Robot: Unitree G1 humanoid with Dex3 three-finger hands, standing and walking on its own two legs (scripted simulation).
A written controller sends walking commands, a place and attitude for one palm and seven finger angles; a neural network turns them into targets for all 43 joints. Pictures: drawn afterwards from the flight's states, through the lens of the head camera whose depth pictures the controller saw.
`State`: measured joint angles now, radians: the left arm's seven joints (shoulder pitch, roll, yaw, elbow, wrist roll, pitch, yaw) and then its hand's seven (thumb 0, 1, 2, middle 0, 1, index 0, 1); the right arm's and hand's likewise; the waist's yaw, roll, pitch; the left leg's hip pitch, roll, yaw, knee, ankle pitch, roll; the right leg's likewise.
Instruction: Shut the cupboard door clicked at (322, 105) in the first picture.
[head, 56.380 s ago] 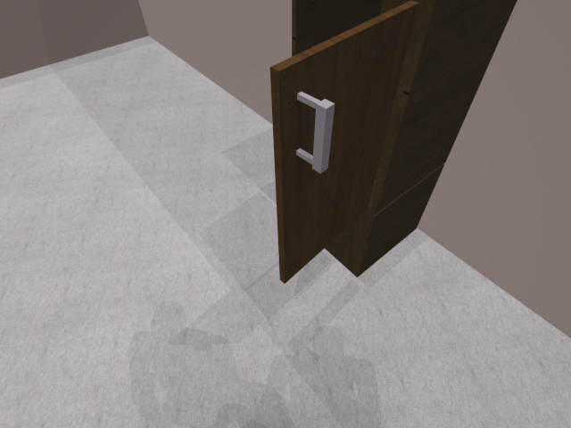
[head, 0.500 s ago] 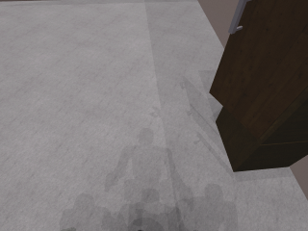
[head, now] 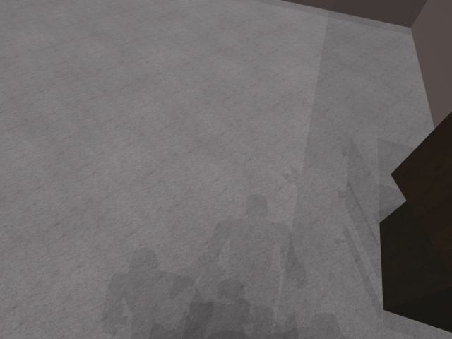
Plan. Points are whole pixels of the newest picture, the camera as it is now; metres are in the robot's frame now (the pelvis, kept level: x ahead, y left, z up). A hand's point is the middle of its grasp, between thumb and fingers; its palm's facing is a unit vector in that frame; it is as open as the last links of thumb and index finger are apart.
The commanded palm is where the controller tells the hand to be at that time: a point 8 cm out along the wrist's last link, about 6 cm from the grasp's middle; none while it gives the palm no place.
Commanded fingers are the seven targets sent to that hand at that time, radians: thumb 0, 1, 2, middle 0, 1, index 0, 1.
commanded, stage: walk to a spot facing it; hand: left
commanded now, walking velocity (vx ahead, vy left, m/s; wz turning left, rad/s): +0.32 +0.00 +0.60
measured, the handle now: out of the picture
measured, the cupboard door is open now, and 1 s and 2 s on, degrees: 25 25 25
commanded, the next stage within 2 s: turn to face it in 0.94 s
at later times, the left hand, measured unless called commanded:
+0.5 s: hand (141, 338) +0.13 +0.16 -0.14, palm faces +0.31 -0.92 -0.23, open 7.4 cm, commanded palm none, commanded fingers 0.00 0.90 0.90 -0.20 -0.30 -0.20 -0.30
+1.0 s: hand (88, 280) +0.23 +0.30 -0.15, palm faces +0.58 -0.79 -0.21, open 7.4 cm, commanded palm none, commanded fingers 0.00 0.90 0.90 -0.20 -0.30 -0.20 -0.30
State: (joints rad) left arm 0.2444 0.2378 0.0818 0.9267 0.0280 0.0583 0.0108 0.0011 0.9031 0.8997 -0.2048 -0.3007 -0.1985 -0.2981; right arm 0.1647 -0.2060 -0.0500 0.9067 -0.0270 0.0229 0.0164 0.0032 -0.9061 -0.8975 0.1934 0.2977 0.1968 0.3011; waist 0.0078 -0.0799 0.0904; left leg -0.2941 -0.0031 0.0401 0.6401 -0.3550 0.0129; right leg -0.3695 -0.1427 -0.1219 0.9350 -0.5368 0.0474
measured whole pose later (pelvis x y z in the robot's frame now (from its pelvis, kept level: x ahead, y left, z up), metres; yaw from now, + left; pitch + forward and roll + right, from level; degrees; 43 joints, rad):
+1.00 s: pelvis +0.29 +0.09 +0.02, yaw +33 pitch +1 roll -1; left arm 0.22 0.22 0.09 0.92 0.04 0.00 -0.01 0.00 0.91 0.90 -0.20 -0.30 -0.19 -0.30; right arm 0.19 -0.18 -0.02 0.93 -0.02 -0.05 -0.01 0.00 -0.91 -0.90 0.20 0.30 0.20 0.30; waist 0.02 -0.03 0.09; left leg -0.27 -0.06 0.06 0.48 -0.24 0.10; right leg -0.56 -0.14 -0.03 1.14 -0.29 0.06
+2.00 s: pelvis +0.47 +0.22 +0.02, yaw +5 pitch -1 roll -2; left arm 0.19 0.27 0.11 0.88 0.02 0.09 -0.03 0.00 0.91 0.90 -0.20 -0.30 -0.19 -0.30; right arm 0.21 -0.19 -0.03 0.90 -0.03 0.00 -0.03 0.00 -0.90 -0.90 0.20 0.30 0.20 0.30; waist 0.02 -0.01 0.07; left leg -0.17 0.11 0.19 0.49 -0.30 0.01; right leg -0.45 -0.04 -0.04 0.95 -0.40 0.07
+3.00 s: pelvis +0.51 +0.19 +0.01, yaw -29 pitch +0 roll +0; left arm 0.18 0.21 0.07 0.88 0.02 0.04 -0.01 0.00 0.91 0.90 -0.20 -0.30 -0.20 -0.30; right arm 0.20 -0.27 -0.06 0.92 -0.01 0.07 -0.02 0.01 -0.90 -0.90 0.20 0.30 0.20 0.30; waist 0.00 0.05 0.09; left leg -0.45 0.10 0.05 1.11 -0.48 -0.07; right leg -0.28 0.01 -0.03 0.58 -0.30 -0.03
